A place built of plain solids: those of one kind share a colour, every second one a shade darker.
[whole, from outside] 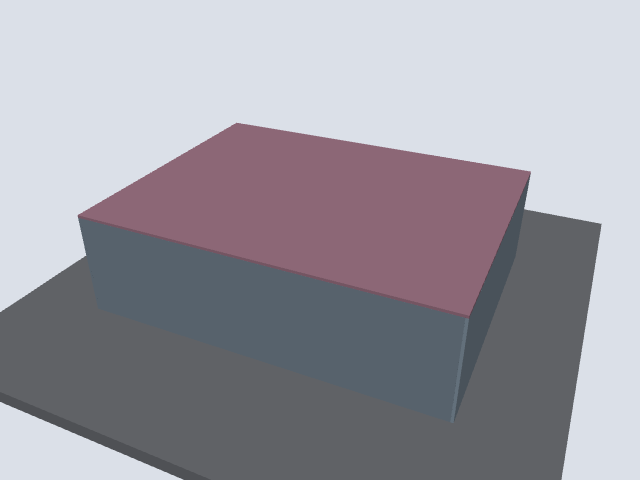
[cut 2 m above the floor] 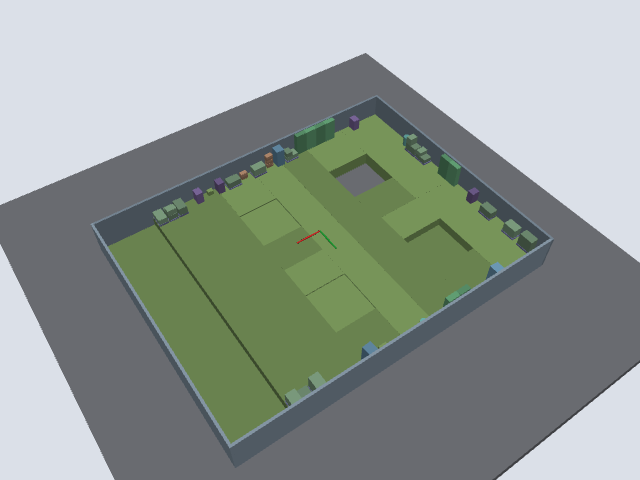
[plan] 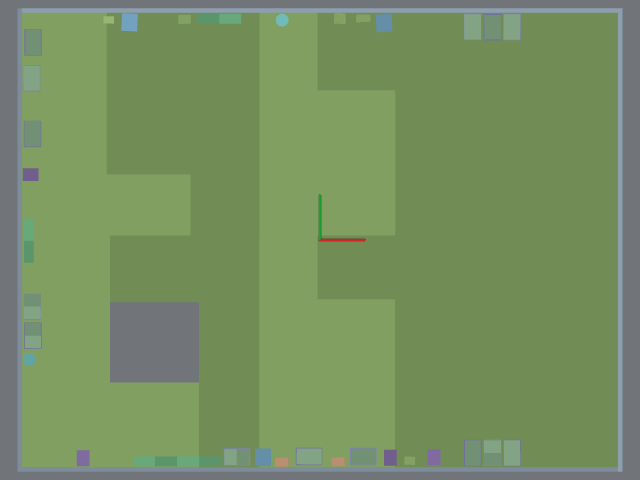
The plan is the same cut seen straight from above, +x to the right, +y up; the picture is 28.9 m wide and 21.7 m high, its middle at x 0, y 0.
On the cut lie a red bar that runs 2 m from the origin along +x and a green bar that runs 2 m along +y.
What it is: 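A closed goods hall without a stair; its walked floor is a bank 1.14 m over the ground, with five rectangular fields in it; some sunk deep, some a low step down, some level and merely marked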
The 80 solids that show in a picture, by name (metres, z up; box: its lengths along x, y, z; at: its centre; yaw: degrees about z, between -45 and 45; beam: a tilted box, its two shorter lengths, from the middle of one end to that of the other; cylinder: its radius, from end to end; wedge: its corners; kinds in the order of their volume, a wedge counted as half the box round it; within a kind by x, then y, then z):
{
 "floor_1": {"box": [3.86, 10.09, 1.19], "at": [-11.57, 5.25, 0.55]},
 "floor_2": {"box": [4.0, 10.49, 1.19], "at": [-11.49, -5.05, 0.55]},
 "floor_3": {"box": [3.79, 2.76, 1.19], "at": [-7.74, 1.58, 0.55]},
 "floor_4": {"box": [3.83, 3.82, 0.39], "at": [-7.74, 4.85, 0.14]},
 "floor_5": {"box": [3.79, 3.55, 1.19], "at": [-7.74, 8.52, 0.55]},
 "floor_6": {"box": [4.02, 3.85, 1.19], "at": [-7.48, -8.37, 0.55]},
 "floor_7": {"box": [4.02, 3.02, 1.19], "at": [-7.48, -1.31, 0.55]},
 "floor_8": {"box": [3.11, 10.09, 1.19], "at": [-4.3, 5.25, 0.55]},
 "floor_9": {"box": [2.73, 10.49, 1.19], "at": [-4.1, -5.05, 0.55]},
 "floor_10": {"box": [2.63, 10.49, 1.19], "at": [-1.43, -5.05, 0.55]},
 "floor_11": {"box": [2.63, 10.09, 1.19], "at": [-1.43, 5.25, 0.55]},
 "floor_12": {"box": [0.04, 3.87, 0.19], "at": [-0.11, -8.34, 1.04]},
 "floor_13": {"box": [0.04, 2.9, 0.19], "at": [-0.11, -1.23, 1.04]},
 "floor_14": {"box": [0.04, 2.82, 0.19], "at": [-0.11, 1.59, 1.04]},
 "floor_15": {"box": [0.04, 3.51, 0.19], "at": [-0.11, 8.52, 1.04]},
 "floor_16": {"box": [3.5, 3.89, 1.19], "at": [1.64, -8.35, 0.55]},
 "floor_17": {"box": [3.54, 3.77, 1.08], "at": [1.64, -4.54, 0.49]},
 "floor_18": {"box": [3.5, 2.88, 1.19], "at": [1.64, -1.24, 0.55]},
 "floor_19": {"box": [3.51, 2.8, 1.19], "at": [1.64, 1.6, 0.55]},
 "floor_20": {"box": [3.55, 3.8, 1.09], "at": [1.64, 4.88, 0.5]},
 "floor_21": {"box": [3.51, 3.53, 1.19], "at": [1.64, 8.53, 0.55]},
 "floor_22": {"box": [5.72, 10.49, 1.19], "at": [6.25, -5.05, 0.55]},
 "floor_23": {"box": [5.71, 10.09, 1.19], "at": [6.25, 5.25, 0.55]},
 "floor_24": {"box": [4.41, 20.59, 0.38], "at": [11.29, 0.0, 0.14]},
 "wall_1": {"box": [0.2, 20.95, 7.83], "at": [-13.57, 0.0, 3.87]},
 "wall_2": {"box": [26.95, 0.2, 7.83], "at": [0.0, -10.37, 3.87]},
 "wall_3": {"box": [26.95, 0.2, 7.83], "at": [0.0, 10.37, 3.87]},
 "wall_4": {"box": [0.2, 20.95, 7.83], "at": [13.57, 0.0, 3.87]},
 "roof_1": {"box": [27.35, 20.95, 0.2], "at": [0.0, 0.0, 7.88]},
 "load_1": {"box": [0.74, 1.12, 0.83], "at": [-13.04, 7.3, 1.7], "yaw": 0.1},
 "load_2": {"box": [0.77, 0.57, 0.4], "at": [-13.01, -3.29, 1.88], "yaw": 0.1},
 "load_3": {"box": [0.77, 1.13, 0.4], "at": [-13.01, -3.01, 1.48], "yaw": -0.4},
 "load_4": {"box": [0.73, 1.16, 0.64], "at": [-13.0, 4.8, 1.61], "yaw": -0.2},
 "load_5": {"box": [0.73, 1.15, 0.67], "at": [-12.99, -4.32, 1.62], "yaw": -0.2},
 "load_6": {"box": [0.73, 0.58, 0.67], "at": [-12.98, -4.61, 2.29]},
 "load_7": {"box": [0.71, 1.16, 1.11], "at": [-12.97, 8.93, 1.84]},
 "load_8": {"box": [1.14, 0.71, 0.41], "at": [-3.75, -9.82, 1.49], "yaw": 0.2},
 "load_9": {"box": [0.57, 0.71, 0.41], "at": [-3.48, -9.81, 1.9], "yaw": 0.3},
 "load_10": {"box": [1.13, 0.72, 0.69], "at": [-0.49, -9.79, 1.63], "yaw": -0.2},
 "load_11": {"box": [1.14, 0.73, 0.55], "at": [1.96, -9.8, 1.56], "yaw": 0.3},
 "load_12": {"box": [0.76, 1.15, 1.2], "at": [6.9, 9.64, 1.89]},
 "load_13": {"box": [0.72, 1.15, 0.69], "at": [6.91, -9.63, 1.63], "yaw": -0.1},
 "load_14": {"box": [0.77, 1.15, 0.5], "at": [7.79, -9.61, 1.54], "yaw": -0.3},
 "load_15": {"box": [0.77, 0.57, 0.5], "at": [7.8, -9.35, 2.04], "yaw": -0.1},
 "load_16": {"box": [0.76, 1.1, 0.38], "at": [7.81, 9.62, 1.48], "yaw": 0.4},
 "load_17": {"box": [0.75, 1.16, 0.87], "at": [8.67, 9.63, 1.72], "yaw": -0.3},
 "load_18": {"box": [0.74, 1.16, 0.51], "at": [8.68, -9.63, 1.54], "yaw": 0.3},
 "shelving_1": {"box": [0.45, 1.0, 2.1], "at": [-13.16, -0.53, 2.19]},
 "shelving_2": {"box": [0.45, 1.0, 2.1], "at": [-13.16, 0.47, 2.19]},
 "shelving_3": {"box": [1.0, 0.45, 2.1], "at": [-7.96, -10.01, 2.19]},
 "shelving_4": {"box": [1.0, 0.45, 2.1], "at": [-6.96, -10.01, 2.19]},
 "shelving_5": {"box": [1.0, 0.45, 2.1], "at": [-5.96, -10.01, 2.19]},
 "shelving_6": {"box": [1.0, 0.45, 2.1], "at": [-5.06, 10.0, 2.19]},
 "shelving_7": {"box": [1.0, 0.45, 2.1], "at": [-4.96, -10.01, 2.19]},
 "shelving_8": {"box": [1.0, 0.45, 2.1], "at": [-4.06, 10.0, 2.19]},
 "cage_trolley_1": {"box": [0.72, 0.8, 1.66], "at": [-8.61, 9.84, 1.97], "yaw": -2.4},
 "cage_trolley_2": {"box": [0.72, 0.8, 1.66], "at": [-2.57, -9.82, 1.97], "yaw": -0.1},
 "cage_trolley_3": {"box": [0.72, 0.8, 1.66], "at": [2.9, 9.8, 1.97], "yaw": 3.8},
 "bin_1": {"box": [0.72, 0.58, 1.06], "at": [-13.08, 2.95, 1.67]},
 "bin_2": {"box": [0.58, 0.72, 1.06], "at": [-10.71, -9.86, 1.67]},
 "bin_3": {"box": [0.58, 0.72, 1.06], "at": [3.18, -9.85, 1.67]},
 "bin_4": {"box": [0.58, 0.72, 1.06], "at": [5.16, -9.82, 1.67]},
 "pallet_1": {"box": [0.8, 1.2, 0.14], "at": [-13.01, -3.01, 1.21]},
 "pallet_2": {"box": [0.8, 1.2, 0.14], "at": [-12.98, -4.33, 1.21]},
 "pallet_3": {"box": [0.8, 1.2, 0.14], "at": [-12.98, 8.93, 1.21]},
 "pallet_4": {"box": [1.2, 0.8, 0.14], "at": [-3.76, -9.82, 1.21]},
 "pallet_5": {"box": [1.2, 0.8, 0.14], "at": [-0.49, -9.79, 1.21]},
 "pallet_6": {"box": [1.2, 0.8, 0.14], "at": [1.96, -9.79, 1.21]},
 "pallet_7": {"box": [0.8, 1.2, 0.14], "at": [6.91, -9.63, 1.21]},
 "pallet_8": {"box": [0.8, 1.2, 0.14], "at": [8.68, -9.63, 1.21]},
 "pallet_9": {"box": [0.8, 1.2, 0.14], "at": [8.68, 9.63, 1.21]},
 "drum_1": {"cylinder": 0.29, "from": [-13.14, -5.4, 1.14], "to": [-13.14, -5.4, 2.02]},
 "drum_2": {"cylinder": 0.29, "from": [-1.71, 9.94, 1.14], "to": [-1.71, 9.94, 2.02]},
 "carton_1": {"box": [0.48, 0.33, 0.42], "at": [-9.55, 9.95, 1.35], "yaw": -0.6},
 "carton_2": {"box": [0.57, 0.42, 0.36], "at": [-6.12, 9.98, 1.32], "yaw": 0.3},
 "carton_3": {"box": [0.49, 0.45, 0.32], "at": [0.88, 9.99, 1.62], "yaw": -3.2},
 "carton_4": {"box": [0.61, 0.32, 0.34], "at": [1.97, 10.02, 2.34], "yaw": 0.7},
 "carton_5": {"box": [0.49, 0.38, 0.41], "at": [4.06, -9.98, 1.35], "yaw": -1.2},
 "crate_1": {"box": [0.6, 0.4, 0.2], "at": [-1.72, -10.05, 2.24], "yaw": 1.6},
 "crate_2": {"box": [0.6, 0.4, 0.3], "at": [0.82, -10.03, 1.59], "yaw": 1.1}
}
